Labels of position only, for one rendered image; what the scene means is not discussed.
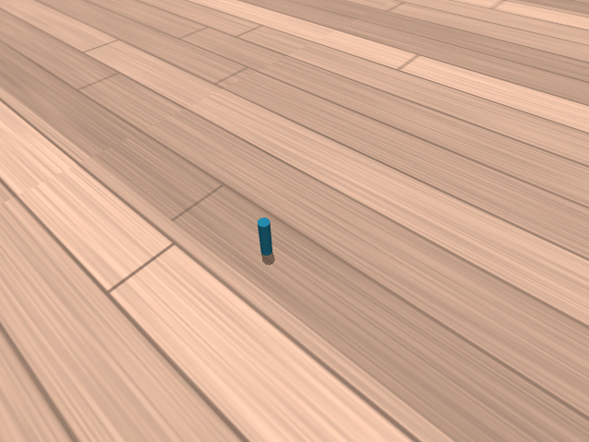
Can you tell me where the can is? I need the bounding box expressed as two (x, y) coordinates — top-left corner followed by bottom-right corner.
(258, 217), (272, 256)

